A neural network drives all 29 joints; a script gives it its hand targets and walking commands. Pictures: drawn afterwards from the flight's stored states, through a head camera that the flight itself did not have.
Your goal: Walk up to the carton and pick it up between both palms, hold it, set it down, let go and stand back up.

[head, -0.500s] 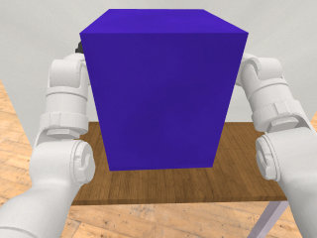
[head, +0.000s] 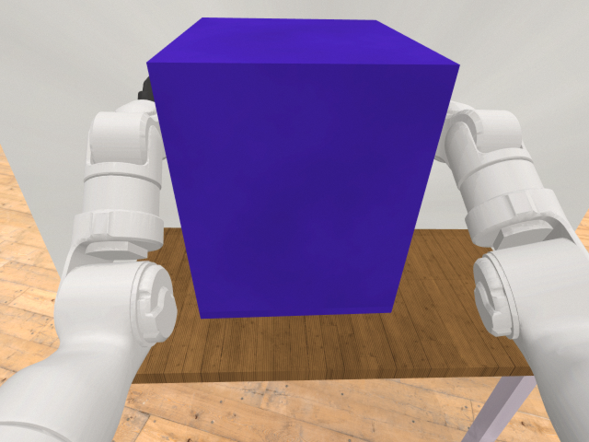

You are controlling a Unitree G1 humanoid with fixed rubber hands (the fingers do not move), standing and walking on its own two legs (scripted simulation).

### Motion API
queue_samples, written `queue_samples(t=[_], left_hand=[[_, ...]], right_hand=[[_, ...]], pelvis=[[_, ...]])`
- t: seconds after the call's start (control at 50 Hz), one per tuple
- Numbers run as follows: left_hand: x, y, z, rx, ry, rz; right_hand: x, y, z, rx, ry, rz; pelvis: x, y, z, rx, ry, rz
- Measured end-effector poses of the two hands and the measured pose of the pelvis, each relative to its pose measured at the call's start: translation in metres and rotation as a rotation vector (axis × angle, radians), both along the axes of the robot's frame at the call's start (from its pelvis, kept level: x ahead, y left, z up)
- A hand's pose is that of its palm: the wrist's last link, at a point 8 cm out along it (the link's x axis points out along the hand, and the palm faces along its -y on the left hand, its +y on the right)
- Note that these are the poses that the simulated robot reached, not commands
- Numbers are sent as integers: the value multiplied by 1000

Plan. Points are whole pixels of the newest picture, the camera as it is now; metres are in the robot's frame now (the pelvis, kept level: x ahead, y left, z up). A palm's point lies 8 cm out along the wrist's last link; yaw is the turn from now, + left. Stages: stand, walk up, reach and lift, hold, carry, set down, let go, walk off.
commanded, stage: hold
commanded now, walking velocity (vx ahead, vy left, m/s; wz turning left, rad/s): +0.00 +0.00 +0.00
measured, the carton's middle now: (293, 160) +0.38 +0.00 +0.28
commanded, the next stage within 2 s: none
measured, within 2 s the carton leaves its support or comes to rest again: neither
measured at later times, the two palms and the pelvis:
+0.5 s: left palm (154, 120) +0.37 +0.17 +0.33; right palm (430, 119) +0.36 -0.17 +0.34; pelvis +0.00 +0.00 +0.00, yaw +0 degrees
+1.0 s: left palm (154, 125) +0.37 +0.17 +0.33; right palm (428, 126) +0.36 -0.17 +0.33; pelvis +0.00 +0.00 +0.00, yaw +0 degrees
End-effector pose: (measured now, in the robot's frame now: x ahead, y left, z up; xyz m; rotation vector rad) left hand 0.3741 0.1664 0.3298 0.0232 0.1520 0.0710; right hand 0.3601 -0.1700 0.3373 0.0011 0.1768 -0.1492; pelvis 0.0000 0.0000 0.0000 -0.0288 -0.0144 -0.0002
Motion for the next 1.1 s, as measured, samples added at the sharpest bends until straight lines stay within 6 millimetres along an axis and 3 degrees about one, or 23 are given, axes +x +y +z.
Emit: queue_samples(t=[0.54, 0.9, 1.1], left_hand=[[1, 0, 1, 1, 11, 0], [1, 2, -6, 4, 13, -3], [-2, 0, -2, 7, 3, -6]], right_hand=[[1, 0, 3, 10, 12, -3], [0, 2, -7, 0, 18, -3], [-4, 0, 0, 8, 8, -10]], pelvis=[[-2, -1, 0, 1, 13, 0], [-1, 1, 0, -1, -3, 2], [-3, 2, 0, 0, 5, -4]])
